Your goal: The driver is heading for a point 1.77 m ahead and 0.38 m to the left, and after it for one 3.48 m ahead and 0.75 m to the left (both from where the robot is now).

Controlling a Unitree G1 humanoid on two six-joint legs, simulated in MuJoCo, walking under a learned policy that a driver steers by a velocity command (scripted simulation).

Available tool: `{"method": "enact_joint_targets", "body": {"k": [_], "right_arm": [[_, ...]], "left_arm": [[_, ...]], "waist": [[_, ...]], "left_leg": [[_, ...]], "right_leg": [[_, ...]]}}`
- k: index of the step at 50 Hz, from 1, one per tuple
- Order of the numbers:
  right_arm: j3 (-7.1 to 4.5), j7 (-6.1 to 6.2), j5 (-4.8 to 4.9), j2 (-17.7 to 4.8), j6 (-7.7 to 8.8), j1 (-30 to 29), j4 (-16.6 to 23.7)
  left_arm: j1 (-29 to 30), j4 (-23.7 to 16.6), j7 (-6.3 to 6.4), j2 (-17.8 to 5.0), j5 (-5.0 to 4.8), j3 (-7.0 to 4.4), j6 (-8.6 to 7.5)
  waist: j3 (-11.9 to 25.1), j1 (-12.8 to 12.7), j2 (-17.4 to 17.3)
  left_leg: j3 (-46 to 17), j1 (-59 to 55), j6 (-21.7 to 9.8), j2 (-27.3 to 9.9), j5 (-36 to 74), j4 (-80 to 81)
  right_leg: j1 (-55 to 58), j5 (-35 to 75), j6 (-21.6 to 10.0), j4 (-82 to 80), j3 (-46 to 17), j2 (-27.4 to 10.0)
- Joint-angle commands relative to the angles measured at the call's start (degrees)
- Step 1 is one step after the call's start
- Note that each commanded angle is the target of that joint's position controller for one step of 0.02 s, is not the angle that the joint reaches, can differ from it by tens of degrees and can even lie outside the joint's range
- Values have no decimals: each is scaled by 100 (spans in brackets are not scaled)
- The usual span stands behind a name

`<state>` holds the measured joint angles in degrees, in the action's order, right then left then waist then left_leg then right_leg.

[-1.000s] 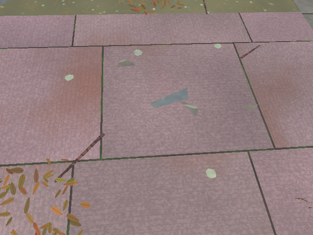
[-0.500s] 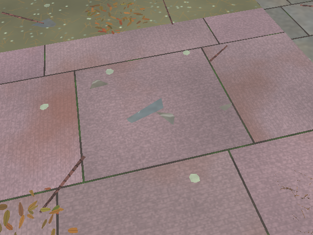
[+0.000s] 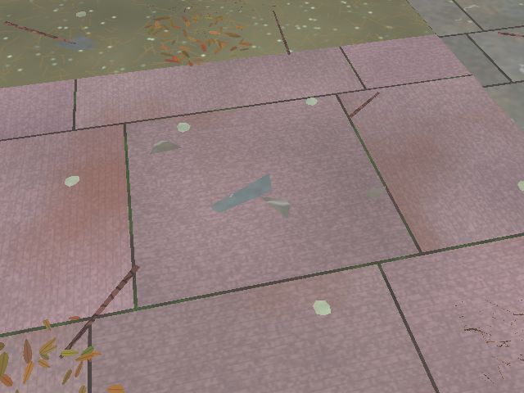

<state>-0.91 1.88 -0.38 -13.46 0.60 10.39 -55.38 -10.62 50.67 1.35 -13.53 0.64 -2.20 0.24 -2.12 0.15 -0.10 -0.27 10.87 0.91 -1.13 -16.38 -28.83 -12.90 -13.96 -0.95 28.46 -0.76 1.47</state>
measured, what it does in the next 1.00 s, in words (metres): lifts its right foot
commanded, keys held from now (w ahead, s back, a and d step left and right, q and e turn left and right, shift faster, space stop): no key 0.58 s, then w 0.42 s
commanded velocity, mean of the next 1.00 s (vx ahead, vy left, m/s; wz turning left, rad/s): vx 0.11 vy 0.00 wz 0.00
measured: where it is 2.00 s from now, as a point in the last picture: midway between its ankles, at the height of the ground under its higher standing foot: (266, 345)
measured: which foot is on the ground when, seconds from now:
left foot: down 0.00-1.00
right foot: down 0.00-0.90, up 0.92-1.00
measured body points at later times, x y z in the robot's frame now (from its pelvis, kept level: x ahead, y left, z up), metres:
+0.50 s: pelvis +0.00 +0.00 +0.00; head +0.01 +0.00 +0.45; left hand +0.06 +0.26 -0.15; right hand +0.04 -0.25 -0.15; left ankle -0.01 +0.13 -0.74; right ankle +0.02 -0.11 -0.74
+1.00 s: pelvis +0.09 +0.03 +0.00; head +0.10 +0.04 +0.45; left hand +0.16 +0.28 -0.15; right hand +0.04 -0.22 -0.15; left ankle -0.01 +0.13 -0.74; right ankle +0.04 -0.09 -0.66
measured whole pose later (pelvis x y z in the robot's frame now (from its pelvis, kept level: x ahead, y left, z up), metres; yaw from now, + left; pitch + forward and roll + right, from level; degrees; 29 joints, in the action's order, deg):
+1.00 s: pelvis +0.09 +0.03 +0.00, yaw +1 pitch +2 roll +0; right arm -1.3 -0.3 0.3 -11.7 6.6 25.3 -61.9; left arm -13.4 58.7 -1.0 -13.9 -2.3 -2.0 -6.2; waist 1.3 2.0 0.8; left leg -0.4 5.0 -1.9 1.3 -23.0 -26.3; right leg -28.0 -25.7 -3.7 66.0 0.1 0.3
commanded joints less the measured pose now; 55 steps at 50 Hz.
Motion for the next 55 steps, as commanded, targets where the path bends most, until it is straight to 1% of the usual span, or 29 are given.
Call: {"method": "enact_joint_targets", "body": {"k": [1,15,29,30,31,32,33,34,35,37,38,40,41,42,43,44,45,46,47,48,49,50,51,52,53,54,55], "right_arm": [[-127,22,3,-680,50,15,116],[-74,58,6,-588,28,244,-321],[-23,76,10,-471,25,534,-543],[-6,77,14,-400,19,672,-620],[-29,88,51,-445,8,714,-638],[-59,101,77,-532,9,682,-596],[-69,105,87,-552,38,641,-536],[-67,94,99,-516,96,643,-495],[-63,69,115,-464,171,676,-476],[-66,0,134,-393,307,697,-431],[-63,-37,141,-344,362,669,-387],[-39,-99,155,-207,467,640,-306],[-32,-121,160,-164,512,696,-297],[-35,-136,163,-169,549,816,-320],[-40,-150,165,-179,580,1107,-404],[-76,-156,179,-278,610,1677,-583],[-231,-152,242,-763,625,2474,-874],[-364,-194,215,-1190,612,3105,-1009],[-266,-203,88,-880,619,3042,-955],[-210,-215,6,-694,622,2830,-867],[-174,-229,7,-627,598,2628,-784],[-118,-232,44,-515,550,2453,-746],[-52,-213,48,-333,496,2328,-708],[-8,-178,43,-217,445,2196,-638],[13,-127,32,-215,419,1927,-502],[6,-73,24,-325,417,1672,-362],[-35,-30,34,-518,445,1658,-302]], "left_arm": [[92,-133,35,-584,-13,-114,-73],[18,531,76,-531,-45,-52,-63],[-91,925,87,-448,-59,14,-48],[-204,1003,89,-390,-59,30,-42],[-247,1035,98,-463,-97,1,-29],[-265,1030,106,-549,-128,-30,-31],[-234,994,103,-579,-136,-43,-63],[-234,964,88,-572,-150,-46,-125],[-297,963,65,-561,-174,-54,-201],[-503,989,8,-569,-215,-79,-333],[-608,1001,-19,-599,-231,-93,-380],[-742,1003,-55,-715,-254,-131,-440],[-714,968,-64,-770,-261,-146,-457],[-593,894,-73,-794,-266,-149,-471],[-333,775,-86,-796,-280,-143,-489],[136,582,-104,-696,-296,-110,-535],[569,335,-138,-365,-275,-30,-657],[673,197,-178,-339,-177,-12,-800],[722,187,-218,-483,-203,-49,-851],[772,133,-263,-427,-298,-31,-872],[858,63,-292,-366,-347,-6,-869],[962,-15,-303,-329,-337,-1,-856],[1006,-79,-313,-301,-294,-5,-831],[1036,-146,-342,-218,-274,24,-805],[1170,-240,-377,-113,-247,76,-780],[1333,-333,-408,-15,-204,134,-757],[1529,-427,-423,51,-174,174,-728]], "waist": [[154,21,27],[85,11,-2],[24,-5,13],[166,-5,24],[64,-10,40],[-141,-22,49],[-398,-24,74],[-554,-24,103],[-590,-35,135],[-488,-90,193],[-442,-117,277],[-390,-105,584],[-388,-38,700],[-418,66,698],[-463,252,622],[-480,553,314],[-361,785,-797],[-130,958,-1741],[-176,807,-1152],[-281,650,-712],[-314,555,-487],[-440,445,-275],[-476,352,-286],[-528,275,-377],[-614,210,-418],[-642,168,-411],[-597,198,-468]], "left_leg": [[-195,233,-166,-181,602,554],[-117,213,-154,-79,660,614],[-88,242,-166,-36,648,642],[-19,188,-184,30,71,655],[44,311,-257,124,-803,565],[11,545,-358,138,-1666,499],[-85,795,-456,89,-2186,484],[-198,953,-538,17,-2325,455],[-285,1026,-592,-51,-2239,392],[-341,1141,-643,-93,-1967,169],[-295,1226,-645,-51,-1803,25],[-81,1270,-637,83,-1313,-341],[16,1142,-664,124,-1062,-453],[17,894,-731,127,-928,-386],[-76,466,-818,94,-858,-133],[-448,-291,-934,-58,-772,308],[-1518,-1501,-1174,-612,-124,853],[-3079,-2727,-1596,-1650,1083,1290],[-3432,-2952,-1754,-2034,1703,1205],[-3138,-3017,-1732,-2011,2095,1136],[-2716,-3052,-1675,-1942,2267,1232],[-2288,-2875,-1525,-1862,2425,1415],[-1859,-2556,-1344,-1664,2506,1620],[-1488,-2122,-1208,-1426,2400,1854],[-1114,-1468,-1108,-1169,2256,2079],[-697,-717,-1012,-878,2036,2230],[-435,-126,-975,-712,1883,2459]], "right_leg": [[203,648,-124,-483,-331,-296],[215,681,-125,-545,-255,-284],[171,640,-114,-581,-197,-262],[225,-11,-126,-616,-145,-206],[96,-1042,-186,-567,-98,-121],[-161,-2006,-281,-551,-145,-122],[-423,-2581,-380,-601,-286,-208],[-550,-2770,-472,-638,-454,-316],[-541,-2738,-552,-646,-611,-426],[-342,-2673,-717,-679,-958,-648],[-205,-2712,-813,-779,-1189,-772],[-25,-2776,-1032,-1130,-1778,-1111],[-68,-2713,-1115,-1270,-2013,-1262],[-238,-2524,-1134,-1277,-2061,-1289],[-580,-2145,-1079,-1065,-1876,-1185],[-1215,-1356,-878,-434,-1312,-857],[-2258,-188,-462,1109,-134,-119],[-3574,-765,-188,2709,352,186],[-4354,-1753,-216,3773,-23,-16],[-4799,-1650,-305,4474,-199,-245],[-5140,-1387,-343,4762,-149,-417],[-5248,-1079,-347,4629,-118,-605],[-5004,-814,-313,4353,-25,-729],[-4618,-540,-239,3911,118,-748],[-4051,-91,-140,3241,282,-694],[-3190,558,-54,2405,397,-598],[-2276,1139,-4,1648,519,-452]]}}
